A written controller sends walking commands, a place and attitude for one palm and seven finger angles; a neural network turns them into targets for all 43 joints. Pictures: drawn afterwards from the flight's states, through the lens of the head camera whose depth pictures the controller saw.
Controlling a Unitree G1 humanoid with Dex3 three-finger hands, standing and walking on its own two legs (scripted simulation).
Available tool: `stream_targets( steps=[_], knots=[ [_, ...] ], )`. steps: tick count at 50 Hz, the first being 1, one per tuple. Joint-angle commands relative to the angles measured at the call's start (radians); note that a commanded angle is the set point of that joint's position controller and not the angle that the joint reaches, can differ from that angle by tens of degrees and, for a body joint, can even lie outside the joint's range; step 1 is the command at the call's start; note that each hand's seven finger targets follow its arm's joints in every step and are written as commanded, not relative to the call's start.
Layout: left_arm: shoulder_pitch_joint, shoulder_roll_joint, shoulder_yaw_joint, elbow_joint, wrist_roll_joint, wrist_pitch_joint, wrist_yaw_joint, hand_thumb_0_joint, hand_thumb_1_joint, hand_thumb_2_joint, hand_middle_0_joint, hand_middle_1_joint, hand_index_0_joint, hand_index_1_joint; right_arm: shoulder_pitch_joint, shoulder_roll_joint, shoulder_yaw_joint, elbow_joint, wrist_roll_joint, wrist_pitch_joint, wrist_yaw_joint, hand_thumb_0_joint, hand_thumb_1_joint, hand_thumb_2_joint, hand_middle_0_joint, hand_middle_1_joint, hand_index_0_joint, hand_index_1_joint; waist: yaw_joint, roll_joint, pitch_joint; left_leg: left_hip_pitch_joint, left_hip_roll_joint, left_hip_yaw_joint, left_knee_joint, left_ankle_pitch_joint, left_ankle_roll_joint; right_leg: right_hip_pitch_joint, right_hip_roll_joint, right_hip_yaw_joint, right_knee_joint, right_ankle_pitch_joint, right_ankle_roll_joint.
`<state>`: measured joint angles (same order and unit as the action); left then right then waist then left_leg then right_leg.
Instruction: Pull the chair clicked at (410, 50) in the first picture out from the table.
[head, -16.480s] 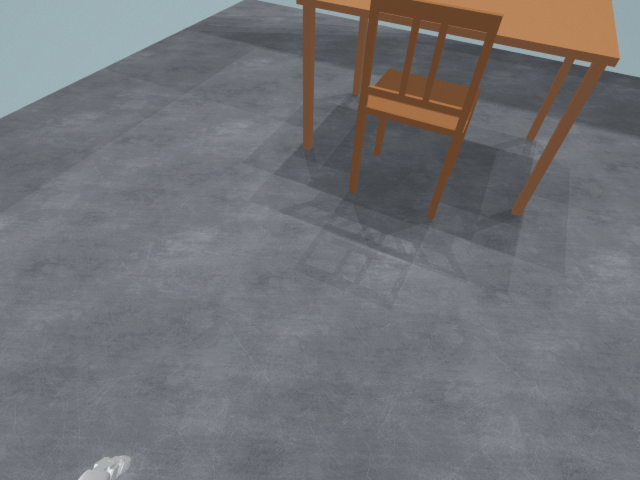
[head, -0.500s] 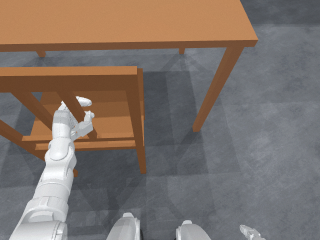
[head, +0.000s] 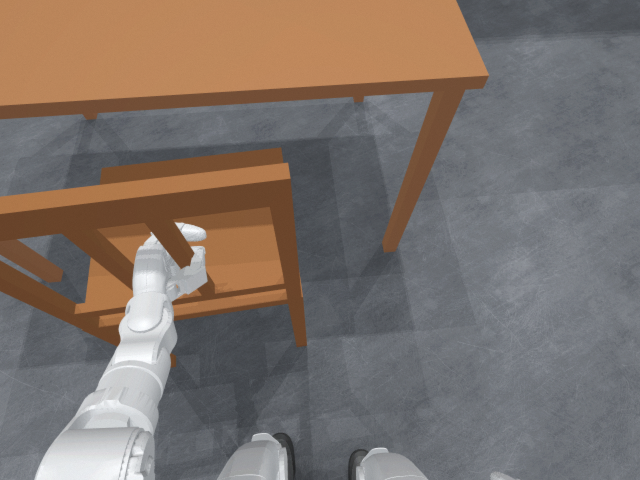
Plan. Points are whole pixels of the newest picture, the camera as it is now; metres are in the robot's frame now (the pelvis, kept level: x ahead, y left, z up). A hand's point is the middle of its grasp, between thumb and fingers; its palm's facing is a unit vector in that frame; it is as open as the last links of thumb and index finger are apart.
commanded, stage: step backward, pulling the chair out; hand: left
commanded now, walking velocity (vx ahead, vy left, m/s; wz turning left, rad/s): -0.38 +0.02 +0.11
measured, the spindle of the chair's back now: (122, 268) +0.40 +0.29 -0.08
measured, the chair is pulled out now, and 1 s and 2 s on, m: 0.08 0.21 0.26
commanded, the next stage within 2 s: none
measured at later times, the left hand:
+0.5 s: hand (223, 338) +0.29 +0.12 -0.06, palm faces +0.01 -0.99 -0.15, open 5.3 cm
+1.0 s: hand (220, 348) +0.28 +0.13 -0.06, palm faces +0.00 -0.99 -0.17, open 5.4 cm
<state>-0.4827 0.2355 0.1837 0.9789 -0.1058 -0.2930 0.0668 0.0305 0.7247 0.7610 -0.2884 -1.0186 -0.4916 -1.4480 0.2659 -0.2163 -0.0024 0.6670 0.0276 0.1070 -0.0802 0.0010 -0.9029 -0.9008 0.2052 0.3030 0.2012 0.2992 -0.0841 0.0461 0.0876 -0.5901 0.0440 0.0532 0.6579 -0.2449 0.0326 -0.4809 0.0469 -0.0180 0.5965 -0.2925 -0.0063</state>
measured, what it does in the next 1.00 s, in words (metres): steps on the spot: left foot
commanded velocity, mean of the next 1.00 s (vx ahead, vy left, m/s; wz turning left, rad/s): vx -0.38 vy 0.00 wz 0.07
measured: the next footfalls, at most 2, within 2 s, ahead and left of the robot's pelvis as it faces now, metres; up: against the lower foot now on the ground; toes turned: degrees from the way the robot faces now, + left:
left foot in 0.92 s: -0.06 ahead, +0.15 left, +0.00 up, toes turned +3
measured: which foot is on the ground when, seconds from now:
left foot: down 0.00-0.72, up 0.74-0.90, down 0.92-1.00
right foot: down 0.00-1.00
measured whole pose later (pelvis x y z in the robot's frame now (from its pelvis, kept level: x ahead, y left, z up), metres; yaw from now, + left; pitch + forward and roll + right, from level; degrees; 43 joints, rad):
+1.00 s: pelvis -0.09 +0.00 +0.00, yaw +5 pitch +4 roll +1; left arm -0.57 0.13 -0.04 1.06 -0.05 -0.21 0.09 0.02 0.64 0.80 -0.28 -1.21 -0.49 -1.45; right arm 0.20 -0.30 -0.03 0.80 0.03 -0.05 -0.13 0.00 -0.90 -0.90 0.20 0.30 0.20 0.30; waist -0.04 0.01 0.16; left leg -0.36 0.02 -0.05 0.61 -0.31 -0.05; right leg -0.47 -0.06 -0.05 0.59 -0.17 0.01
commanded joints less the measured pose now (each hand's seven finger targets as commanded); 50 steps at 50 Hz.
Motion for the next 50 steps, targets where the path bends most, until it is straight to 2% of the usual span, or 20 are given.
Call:
stream_targets(
  steps=[1, 7, 11, 13, 15, 19, 23, 27, 30, 33, 35, 36, 37, 40, 43, 44, 46, 48, 49, 50],
  knots=[
    [-0.231, 0.228, -0.026, -0.163, 0.079, -0.012, 0.021, 0.0, 0.9, 0.9, -0.5, -1.45, -0.5, -1.45, 0.095, -0.186, -0.064, -0.075, 0.012, -0.035, -0.032, 0.0, -0.9, -0.9, 0.2, 0.3, 0.2, 0.3, 0.016, 0.072, -0.602, 0.372, 0.136, -0.166, -0.028, 0.537, 0.002, 0.245, -0.148, 0.1, -0.041, 0.582, -0.009],
    [-0.308, 0.217, -0.078, -0.107, 0.075, 0.002, 0.038, 0.0, 0.9, 0.9, -0.5, -1.45, -0.5, -1.45, 0.064, -0.176, -0.049, -0.046, 0.026, -0.057, -0.041, 0.0, -0.9, -0.9, 0.2, 0.3, 0.2, 0.3, 0.013, 0.085, -0.528, 0.306, 0.1, -0.151, -0.059, 0.317, -0.001, 0.232, -0.175, 0.12, -0.073, 0.461, 0.017],
    [-0.338, 0.241, -0.082, -0.073, 0.06, 0.007, 0.047, 0.0, 0.9, 0.9, -0.5, -1.45, -0.5, -1.45, 0.031, -0.19, -0.049, -0.042, 0.039, -0.085, -0.052, 0.0, -0.9, -0.9, 0.2, 0.3, 0.2, 0.3, 0.016, 0.027, -0.42, 0.276, 0.047, -0.123, -0.062, 0.075, -0.016, 0.185, -0.231, 0.168, -0.194, 0.201, 0.011],
    [-0.338, 0.193, -0.121, -0.054, 0.054, 0.007, 0.049, 0.0, 0.9, 0.9, -0.5, -1.45, -0.5, -1.45, 0.017, -0.185, -0.043, -0.037, 0.042, -0.101, -0.052, 0.0, -0.9, -0.9, 0.2, 0.3, 0.2, 0.3, 0.018, 0.005, -0.378, 0.292, 0.042, -0.128, -0.079, -0.003, -0.017, 0.152, -0.241, 0.169, -0.229, 0.059, -0.002],
    [-0.351, 0.166, -0.14, -0.043, 0.047, 0.002, 0.048, 0.0, 0.9, 0.9, -0.5, -1.45, -0.5, -1.45, 0.004, -0.185, -0.041, -0.029, 0.044, -0.123, -0.055, 0.0, -0.9, -0.9, 0.2, 0.3, 0.2, 0.3, 0.022, -0.031, -0.343, 0.313, 0.049, -0.141, -0.112, -0.057, -0.009, 0.119, -0.222, 0.156, -0.251, -0.061, 0.001],
    [-0.373, 0.111, -0.176, -0.048, 0.04, -0.007, 0.045, 0.0, 0.9, 0.9, -0.5, -1.45, -0.5, -1.45, -0.001, -0.189, -0.033, -0.022, 0.039, -0.158, -0.066, 0.0, -0.9, -0.9, 0.2, 0.3, 0.2, 0.3, 0.037, 0.021, -0.343, 0.329, 0.113, -0.231, -0.233, -0.041, 0.03, 0.113, -0.12, 0.082, -0.139, -0.102, 0.01],
    [-0.377, 0.079, -0.192, -0.063, 0.038, 0.0, 0.041, 0.0, 0.9, 0.9, -0.5, -1.45, -0.5, -1.45, -0.008, -0.184, -0.027, -0.011, 0.022, -0.178, -0.069, 0.0, -0.9, -0.9, 0.2, 0.3, 0.2, 0.3, 0.05, 0.093, -0.344, 0.333, 0.198, -0.349, -0.307, -0.066, 0.067, 0.091, -0.075, 0.059, 0.026, -0.115, -0.007],
    [-0.368, 0.096, -0.173, -0.063, 0.047, 0.003, 0.044, 0.0, 0.9, 0.9, -0.5, -1.45, -0.5, -1.45, 0.008, -0.185, -0.029, 0.012, 0.006, -0.195, -0.066, 0.0, -0.9, -0.9, 0.2, 0.3, 0.2, 0.3, 0.049, 0.093, -0.368, 0.386, 0.2, -0.319, -0.249, 0.043, 0.068, 0.104, -0.078, 0.064, -0.009, -0.063, -0.01],
    [-0.382, 0.1, -0.169, -0.054, 0.051, 0.005, 0.044, 0.0, 0.9, 0.9, -0.5, -1.45, -0.5, -1.45, 0.002, -0.177, -0.028, 0.019, 0.008, -0.208, -0.066, 0.0, -0.9, -0.9, 0.2, 0.3, 0.2, 0.3, 0.049, 0.059, -0.363, 0.3, 0.169, -0.267, -0.209, 0.025, 0.048, 0.176, -0.1, 0.087, -0.057, -0.027, -0.014],
    [-0.369, 0.133, -0.148, -0.038, 0.055, 0.011, 0.051, 0.0, 0.9, 0.9, -0.5, -1.45, -0.5, -1.45, -0.014, -0.171, -0.031, 0.013, 0.006, -0.218, -0.062, 0.0, -0.9, -0.9, 0.2, 0.3, 0.2, 0.3, 0.052, 0.011, -0.307, 0.189, 0.111, -0.218, -0.161, -0.184, 0.016, 0.16, -0.159, 0.167, -0.14, -0.186, -0.038],
    [-0.361, 0.153, -0.144, -0.031, 0.059, 0.006, 0.063, 0.0, 0.9, 0.9, -0.5, -1.45, -0.5, -1.45, 0.002, -0.162, -0.036, 0.022, 0.011, -0.221, -0.059, 0.0, -0.9, -0.9, 0.2, 0.3, 0.2, 0.3, 0.043, -0.163, -0.315, 0.23, 0.001, -0.112, 0.083, -0.185, -0.042, 0.091, -0.318, 0.347, -0.324, -0.309, -0.094],
    [-0.338, 0.174, -0.126, -0.012, 0.059, 0.014, 0.071, 0.0, 0.9, 0.9, -0.5, -1.45, -0.5, -1.45, 0.0, -0.174, -0.044, 0.035, 0.013, -0.217, -0.056, 0.0, -0.9, -0.9, 0.2, 0.3, 0.2, 0.3, 0.056, -0.197, -0.328, 0.257, -0.038, -0.097, 0.245, -0.172, -0.064, 0.062, -0.392, 0.391, -0.368, -0.277, -0.132],
    [-0.335, 0.143, -0.144, 0.0, 0.065, 0.02, 0.07, 0.0, 0.9, 0.9, -0.5, -1.45, -0.5, -1.45, -0.034, -0.162, -0.037, 0.034, 0.007, -0.212, -0.051, 0.0, -0.9, -0.9, 0.2, 0.3, 0.2, 0.3, 0.074, -0.16, -0.324, 0.179, -0.036, -0.133, 0.336, -0.208, -0.064, 0.133, -0.415, 0.371, -0.34, -0.119, -0.154],
    [-0.356, 0.15, -0.123, -0.05, 0.068, 0.022, 0.062, 0.0, 0.9, 0.9, -0.5, -1.45, -0.5, -1.45, -0.049, -0.155, -0.021, 0.038, 0.005, -0.215, -0.043, 0.0, -0.9, -0.9, 0.2, 0.3, 0.2, 0.3, 0.069, -0.108, -0.352, 0.093, -0.014, -0.192, 0.31, -0.248, -0.06, 0.308, -0.43, 0.261, -0.2, 0.319, -0.161],
    [-0.337, 0.133, -0.127, -0.053, 0.065, 0.029, 0.061, 0.0, 0.9, 0.9, -0.5, -1.45, -0.5, -1.45, -0.014, -0.166, -0.015, 0.069, 0.006, -0.21, -0.058, 0.0, -0.9, -0.9, 0.2, 0.3, 0.2, 0.3, 0.05, -0.108, -0.361, 0.199, -0.003, -0.155, -0.057, -0.116, -0.061, 0.37, -0.331, 0.13, -0.085, 0.559, -0.078],
    [-0.349, 0.114, -0.148, -0.072, 0.058, 0.031, 0.058, 0.0, 0.9, 0.9, -0.5, -1.45, -0.5, -1.45, -0.002, -0.173, -0.018, 0.07, 0.006, -0.208, -0.064, 0.0, -0.9, -0.9, 0.2, 0.3, 0.2, 0.3, 0.042, -0.105, -0.381, 0.248, 0.018, -0.146, -0.187, 0.06, -0.055, 0.377, -0.291, 0.095, -0.027, 0.573, -0.041],
    [-0.386, 0.083, -0.169, -0.103, 0.057, 0.031, 0.049, 0.0, 0.9, 0.9, -0.5, -1.45, -0.5, -1.45, -0.003, -0.211, -0.045, 0.041, 0.003, -0.197, -0.069, 0.0, -0.9, -0.9, 0.2, 0.3, 0.2, 0.3, 0.053, 0.012, -0.389, 0.373, 0.154, -0.285, -0.157, 0.544, 0.013, 0.241, -0.154, 0.029, 0.042, 0.452, 0.025],
    [-0.416, 0.014, -0.207, -0.117, 0.059, 0.029, 0.032, 0.0, 0.9, 0.9, -0.5, -1.45, -0.5, -1.45, 0.052, -0.183, -0.055, 0.046, 0.009, -0.184, -0.054, 0.0, -0.9, -0.9, 0.2, 0.3, 0.2, 0.3, 0.037, -0.084, -0.465, 0.463, 0.15, -0.208, -0.071, 0.662, 0.008, 0.271, -0.129, 0.037, -0.024, 0.506, 0.021],
    [-0.459, 0.004, -0.223, -0.16, 0.07, 0.018, 0.024, 0.0, 0.9, 0.9, -0.5, -1.45, -0.5, -1.45, 0.04, -0.172, -0.054, 0.028, -0.003, -0.178, -0.058, 0.0, -0.9, -0.9, 0.2, 0.3, 0.2, 0.3, 0.015, -0.018, -0.494, 0.445, 0.129, -0.188, -0.073, 0.675, -0.012, 0.317, -0.157, 0.032, -0.002, 0.625, 0.012],
    [-0.464, 0.012, -0.217, -0.149, 0.08, 0.017, 0.021, 0.0, 0.9, 0.9, -0.5, -1.45, -0.5, -1.45, 0.019, -0.165, -0.055, 0.026, -0.008, -0.171, -0.059, 0.0, -0.9, -0.9, 0.2, 0.3, 0.2, 0.3, 0.016, 0.012, -0.486, 0.399, 0.128, -0.187, -0.093, 0.612, -0.029, 0.321, -0.162, 0.03, 0.019, 0.582, 0.007]
  ],
)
